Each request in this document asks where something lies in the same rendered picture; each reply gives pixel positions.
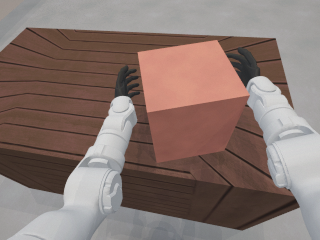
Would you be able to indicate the carton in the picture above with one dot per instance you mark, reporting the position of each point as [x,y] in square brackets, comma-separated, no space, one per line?
[194,99]

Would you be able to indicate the pedestal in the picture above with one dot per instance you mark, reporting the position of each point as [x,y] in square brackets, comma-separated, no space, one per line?
[56,89]

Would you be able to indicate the robot right upper arm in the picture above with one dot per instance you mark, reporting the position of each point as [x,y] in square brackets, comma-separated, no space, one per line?
[294,164]

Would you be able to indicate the robot left forearm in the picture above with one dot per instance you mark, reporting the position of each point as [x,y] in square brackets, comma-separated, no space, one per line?
[113,139]

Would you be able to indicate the right robot hand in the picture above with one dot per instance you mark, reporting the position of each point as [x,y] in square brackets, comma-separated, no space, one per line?
[247,66]

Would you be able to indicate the robot left upper arm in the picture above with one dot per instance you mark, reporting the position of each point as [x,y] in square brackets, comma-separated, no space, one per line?
[90,195]

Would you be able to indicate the left robot hand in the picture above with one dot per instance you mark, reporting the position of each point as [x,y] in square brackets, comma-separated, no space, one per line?
[121,88]

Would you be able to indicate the robot right forearm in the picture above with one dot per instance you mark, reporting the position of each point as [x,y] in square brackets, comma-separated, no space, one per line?
[275,116]

